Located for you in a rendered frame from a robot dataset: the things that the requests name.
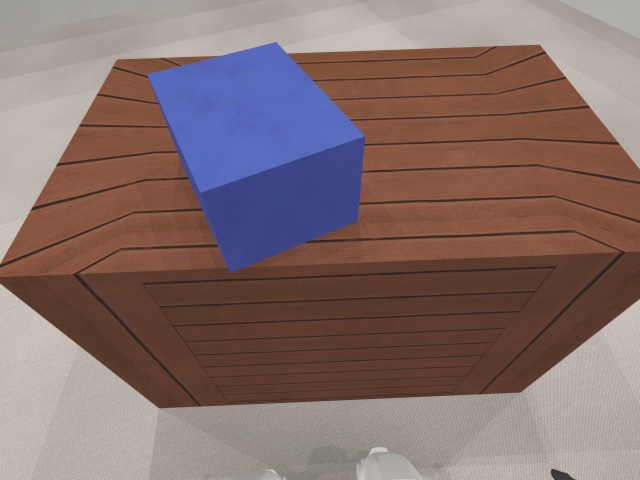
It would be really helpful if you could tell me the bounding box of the right robot shin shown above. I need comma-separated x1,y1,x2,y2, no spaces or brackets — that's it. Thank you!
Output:
368,447,388,456

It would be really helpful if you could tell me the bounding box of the pedestal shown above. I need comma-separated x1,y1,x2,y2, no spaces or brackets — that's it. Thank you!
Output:
0,45,640,408

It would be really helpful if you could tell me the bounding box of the robot right thigh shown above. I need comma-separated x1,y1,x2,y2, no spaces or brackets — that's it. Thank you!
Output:
357,452,423,480

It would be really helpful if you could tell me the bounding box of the carton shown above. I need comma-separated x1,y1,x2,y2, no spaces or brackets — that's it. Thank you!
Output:
147,42,365,273

